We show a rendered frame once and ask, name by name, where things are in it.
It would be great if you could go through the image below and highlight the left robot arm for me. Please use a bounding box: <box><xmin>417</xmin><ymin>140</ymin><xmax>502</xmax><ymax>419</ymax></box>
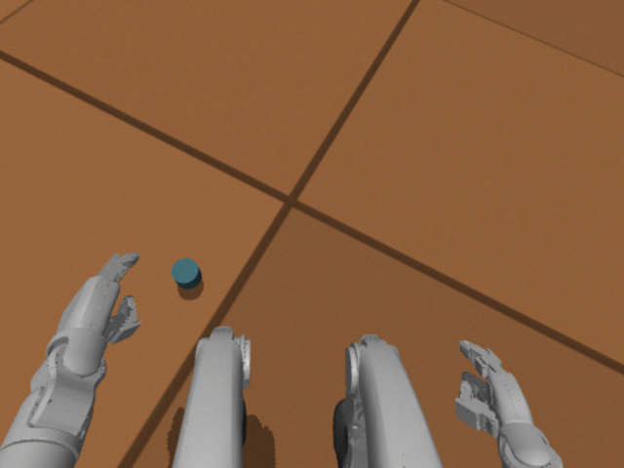
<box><xmin>0</xmin><ymin>329</ymin><xmax>107</xmax><ymax>468</ymax></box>

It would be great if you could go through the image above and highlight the tin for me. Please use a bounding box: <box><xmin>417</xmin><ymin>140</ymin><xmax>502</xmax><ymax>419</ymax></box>
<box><xmin>172</xmin><ymin>258</ymin><xmax>202</xmax><ymax>290</ymax></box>

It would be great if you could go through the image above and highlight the left robot hand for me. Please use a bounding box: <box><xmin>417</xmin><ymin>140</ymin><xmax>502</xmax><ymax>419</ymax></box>
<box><xmin>56</xmin><ymin>252</ymin><xmax>141</xmax><ymax>345</ymax></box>

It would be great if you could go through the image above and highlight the right robot hand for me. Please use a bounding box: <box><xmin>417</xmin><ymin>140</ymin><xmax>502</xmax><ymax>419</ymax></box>
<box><xmin>455</xmin><ymin>340</ymin><xmax>534</xmax><ymax>440</ymax></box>

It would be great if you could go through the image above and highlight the right robot arm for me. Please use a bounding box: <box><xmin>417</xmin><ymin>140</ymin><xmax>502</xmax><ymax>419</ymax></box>
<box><xmin>497</xmin><ymin>422</ymin><xmax>563</xmax><ymax>468</ymax></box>

